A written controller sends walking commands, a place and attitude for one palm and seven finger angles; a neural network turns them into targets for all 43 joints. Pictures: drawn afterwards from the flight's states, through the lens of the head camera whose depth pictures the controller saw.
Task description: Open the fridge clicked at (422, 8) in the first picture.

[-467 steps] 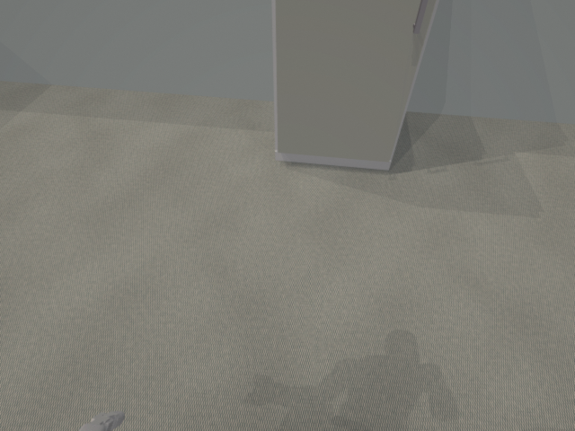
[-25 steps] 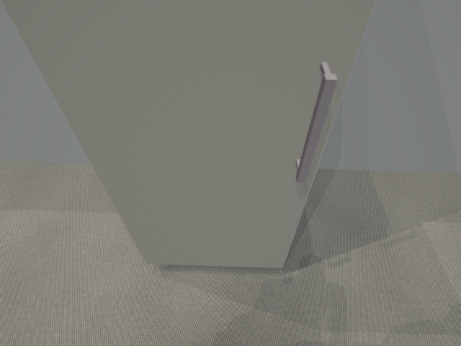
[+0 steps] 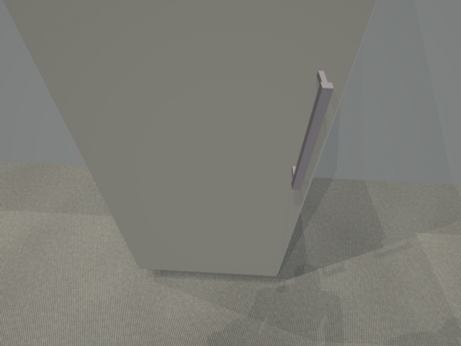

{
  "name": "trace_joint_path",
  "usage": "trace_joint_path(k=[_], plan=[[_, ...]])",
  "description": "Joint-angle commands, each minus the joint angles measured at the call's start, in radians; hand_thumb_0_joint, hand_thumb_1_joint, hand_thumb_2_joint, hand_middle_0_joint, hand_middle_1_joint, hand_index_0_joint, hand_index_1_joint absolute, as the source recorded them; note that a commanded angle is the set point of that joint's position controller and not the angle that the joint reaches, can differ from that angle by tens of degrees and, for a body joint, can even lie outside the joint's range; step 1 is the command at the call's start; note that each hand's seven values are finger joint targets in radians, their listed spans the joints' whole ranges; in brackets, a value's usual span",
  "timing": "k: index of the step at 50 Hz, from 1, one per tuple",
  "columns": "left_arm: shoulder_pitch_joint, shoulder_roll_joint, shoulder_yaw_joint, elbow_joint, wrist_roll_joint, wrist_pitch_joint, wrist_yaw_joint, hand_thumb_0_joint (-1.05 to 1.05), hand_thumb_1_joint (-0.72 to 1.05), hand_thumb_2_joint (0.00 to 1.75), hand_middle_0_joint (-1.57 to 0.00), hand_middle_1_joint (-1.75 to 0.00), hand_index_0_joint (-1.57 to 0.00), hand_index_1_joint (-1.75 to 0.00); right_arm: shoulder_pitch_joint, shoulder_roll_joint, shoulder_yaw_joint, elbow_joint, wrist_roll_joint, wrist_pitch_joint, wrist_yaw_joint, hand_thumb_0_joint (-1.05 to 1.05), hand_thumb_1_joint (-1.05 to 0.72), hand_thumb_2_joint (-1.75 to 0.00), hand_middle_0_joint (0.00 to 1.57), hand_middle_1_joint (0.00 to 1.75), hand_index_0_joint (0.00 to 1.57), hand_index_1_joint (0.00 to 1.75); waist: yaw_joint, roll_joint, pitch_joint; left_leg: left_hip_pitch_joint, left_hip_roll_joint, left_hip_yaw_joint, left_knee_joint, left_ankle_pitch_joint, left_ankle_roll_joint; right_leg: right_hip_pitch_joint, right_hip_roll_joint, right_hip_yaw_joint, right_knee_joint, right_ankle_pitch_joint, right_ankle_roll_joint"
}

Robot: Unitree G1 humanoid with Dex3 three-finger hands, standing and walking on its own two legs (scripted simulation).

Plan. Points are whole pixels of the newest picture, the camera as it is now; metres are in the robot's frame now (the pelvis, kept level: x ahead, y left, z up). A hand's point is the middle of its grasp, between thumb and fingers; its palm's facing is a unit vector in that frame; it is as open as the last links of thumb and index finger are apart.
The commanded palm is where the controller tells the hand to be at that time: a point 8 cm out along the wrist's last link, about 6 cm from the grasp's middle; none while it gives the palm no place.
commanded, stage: come to a stop and stand still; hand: right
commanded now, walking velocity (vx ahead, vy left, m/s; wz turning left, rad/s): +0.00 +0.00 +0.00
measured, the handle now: (307, 137) +0.50 -0.12 +0.11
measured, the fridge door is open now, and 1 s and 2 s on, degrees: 0 0 0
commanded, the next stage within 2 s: look again from close up in 0.02 s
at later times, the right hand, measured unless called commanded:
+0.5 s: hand out of the picture +0.01 -0.17 -0.17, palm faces +0.02 +0.98 -0.18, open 7.4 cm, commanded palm none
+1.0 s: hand out of the picture +0.03 -0.17 -0.17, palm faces +0.07 +0.98 -0.19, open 7.4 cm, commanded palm +0.11 -0.21 -0.07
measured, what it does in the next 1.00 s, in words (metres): stands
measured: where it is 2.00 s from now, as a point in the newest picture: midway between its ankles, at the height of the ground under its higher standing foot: outside the picture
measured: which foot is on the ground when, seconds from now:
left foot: down 0.00-1.00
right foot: down 0.00-1.00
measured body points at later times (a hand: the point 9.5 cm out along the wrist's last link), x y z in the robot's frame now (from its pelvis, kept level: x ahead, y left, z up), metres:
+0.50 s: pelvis +0.01 +0.00 +0.00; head +0.02 +0.00 +0.45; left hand +0.02 +0.23 -0.15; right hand +0.01 -0.22 -0.16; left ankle +0.01 +0.13 -0.74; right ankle +0.01 -0.09 -0.74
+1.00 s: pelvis +0.01 +0.01 +0.00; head +0.03 +0.01 +0.45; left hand +0.02 +0.24 -0.15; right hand +0.03 -0.22 -0.15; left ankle +0.01 +0.13 -0.74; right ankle +0.01 -0.09 -0.74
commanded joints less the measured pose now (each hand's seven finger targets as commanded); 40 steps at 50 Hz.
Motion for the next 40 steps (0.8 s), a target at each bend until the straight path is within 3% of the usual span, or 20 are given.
trace_joint_path(k=[1,10,33,40], plan=[[0.033,0.097,0.02,-0.033,-0.004,-0.019,0.004,0.0,0.9,0.9,-0.2,-0.3,-0.2,-0.3,0.057,-0.105,-0.015,-0.03,-0.003,-0.013,-0.002,0.0,-0.9,-0.9,0.2,0.3,0.2,0.3,-0.006,-0.003,0.051,-0.001,0.067,-0.091,-0.098,0.065,0.044,-0.042,-0.108,0.122,-0.14,0.059,0.0],[0.016,0.103,0.02,-0.012,-0.006,-0.021,0.006,0.0,0.9,0.9,-0.2,-0.3,-0.2,-0.3,0.044,-0.112,-0.017,-0.021,-0.005,-0.013,-0.003,0.0,-0.9,-0.9,0.2,0.3,0.2,0.3,-0.005,0.0,0.028,0.025,0.071,-0.087,-0.103,0.123,0.041,-0.007,-0.114,0.117,-0.138,0.125,0.003],[0.016,0.087,0.022,0.022,-0.007,-0.014,0.009,0.0,0.9,0.9,-0.2,-0.3,-0.2,-0.3,0.066,-0.099,-0.014,0.006,-0.006,-0.014,-0.002,0.0,-0.9,-0.9,0.2,0.3,0.2,0.3,-0.007,0.022,0.044,0.02,0.07,-0.097,-0.134,0.117,0.043,0.014,-0.116,0.105,-0.142,0.107,0.008],[0.016,0.087,0.024,0.025,-0.006,-0.017,0.011,0.0,0.9,0.9,-0.2,-0.3,-0.2,-0.3,0.066,-0.099,-0.016,0.008,-0.003,-0.014,-0.002,0.0,-0.9,-0.9,0.2,0.3,0.2,0.3,-0.009,-0.003,0.029,0.026,0.072,-0.098,-0.13,0.131,0.045,0.024,-0.117,0.104,-0.142,0.127,0.008]])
